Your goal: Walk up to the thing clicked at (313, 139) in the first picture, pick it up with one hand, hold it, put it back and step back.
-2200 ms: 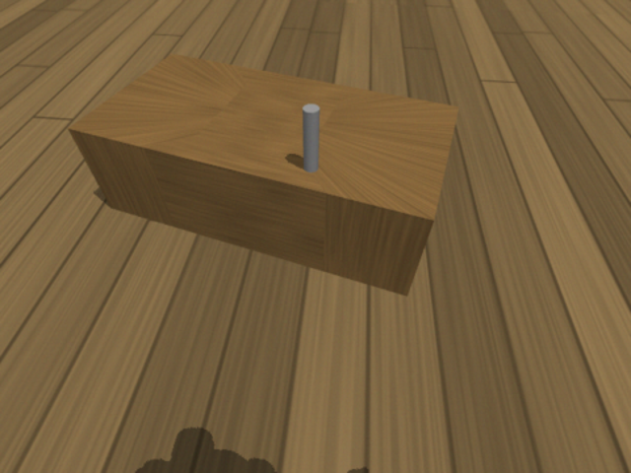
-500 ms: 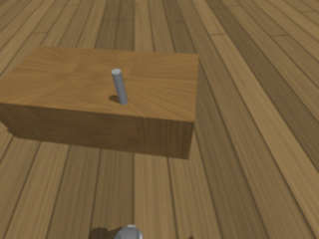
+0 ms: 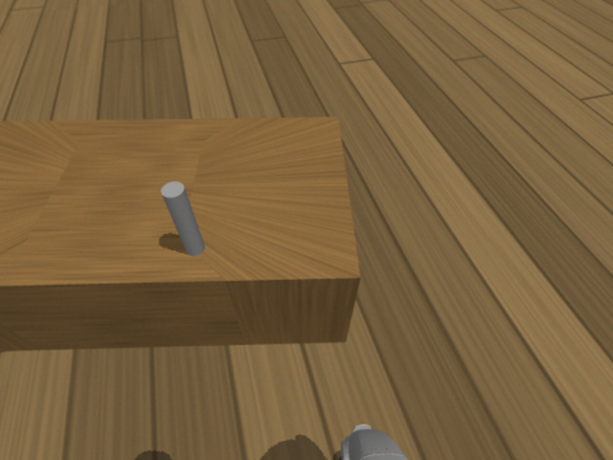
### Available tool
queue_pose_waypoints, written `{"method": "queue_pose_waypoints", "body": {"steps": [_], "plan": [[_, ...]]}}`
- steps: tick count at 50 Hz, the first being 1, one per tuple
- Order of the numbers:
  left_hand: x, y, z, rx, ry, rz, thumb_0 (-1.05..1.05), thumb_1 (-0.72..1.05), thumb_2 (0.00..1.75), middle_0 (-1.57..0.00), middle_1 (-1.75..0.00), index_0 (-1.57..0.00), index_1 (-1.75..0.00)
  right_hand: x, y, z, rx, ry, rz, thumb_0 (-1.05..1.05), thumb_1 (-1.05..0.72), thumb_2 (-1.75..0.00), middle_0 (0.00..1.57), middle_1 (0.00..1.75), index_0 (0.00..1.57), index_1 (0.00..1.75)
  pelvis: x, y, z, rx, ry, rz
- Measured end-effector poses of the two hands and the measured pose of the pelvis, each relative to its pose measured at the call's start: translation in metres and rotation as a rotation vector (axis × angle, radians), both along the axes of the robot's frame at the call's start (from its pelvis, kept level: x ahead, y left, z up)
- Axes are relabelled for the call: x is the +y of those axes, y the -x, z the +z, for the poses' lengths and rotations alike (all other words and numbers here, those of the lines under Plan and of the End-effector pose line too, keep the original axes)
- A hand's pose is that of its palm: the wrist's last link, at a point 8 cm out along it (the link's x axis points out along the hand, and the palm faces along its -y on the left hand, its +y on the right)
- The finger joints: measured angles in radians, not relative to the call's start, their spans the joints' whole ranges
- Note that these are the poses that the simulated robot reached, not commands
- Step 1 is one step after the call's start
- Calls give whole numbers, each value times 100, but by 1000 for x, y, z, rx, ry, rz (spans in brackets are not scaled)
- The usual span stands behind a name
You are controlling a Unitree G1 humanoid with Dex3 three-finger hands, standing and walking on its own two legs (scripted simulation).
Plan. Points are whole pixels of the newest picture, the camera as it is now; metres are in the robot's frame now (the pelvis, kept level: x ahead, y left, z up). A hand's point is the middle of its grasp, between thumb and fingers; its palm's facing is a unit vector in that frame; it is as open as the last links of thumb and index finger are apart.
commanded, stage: walk up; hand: left
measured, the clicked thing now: (185, 221) +0.69 +0.26 -0.24
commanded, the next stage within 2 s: none
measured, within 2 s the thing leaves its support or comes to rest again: neither
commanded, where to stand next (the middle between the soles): +0.26 +0.07 m, yaw -4 degrees
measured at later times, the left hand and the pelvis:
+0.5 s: hand out of the picture +0.17 +0.36 -0.13, palm faces -0.07 -0.88 -0.47, open 7.4 cm; pelvis +0.14 +0.06 -0.01, yaw -3 degrees
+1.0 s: hand (66, 391) +0.28 +0.37 -0.16, palm faces -0.14 -0.91 -0.40, open 7.4 cm; pelvis +0.18 +0.11 -0.02, yaw -6 degrees
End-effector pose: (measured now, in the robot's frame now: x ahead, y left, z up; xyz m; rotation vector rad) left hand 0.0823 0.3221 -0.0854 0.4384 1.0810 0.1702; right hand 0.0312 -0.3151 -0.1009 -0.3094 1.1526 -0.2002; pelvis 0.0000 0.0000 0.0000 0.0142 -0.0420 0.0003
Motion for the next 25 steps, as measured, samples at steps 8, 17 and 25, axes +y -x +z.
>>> {"method": "queue_pose_waypoints", "body": {"steps": [8,17,25], "plan": [[-10,-66,1,-63,-52,-17,0,90,90,-20,-30,-21,-30,0,-44,-42,57,-53,-20,0,-90,-89,20,30,20,30,-5,-56,-20,-15,20,-23],[13,-72,18,-18,-64,37,0,90,90,-21,-30,-21,-30,18,-124,-25,-8,-55,28,0,-91,-89,20,30,20,30,18,-101,-3,-15,15,-41],[74,-88,-3,64,-59,42,0,90,90,-21,-30,-21,-30,47,-176,-12,-26,30,19,0,-91,-89,20,30,20,30,64,-139,-12,4,41,-52]]}}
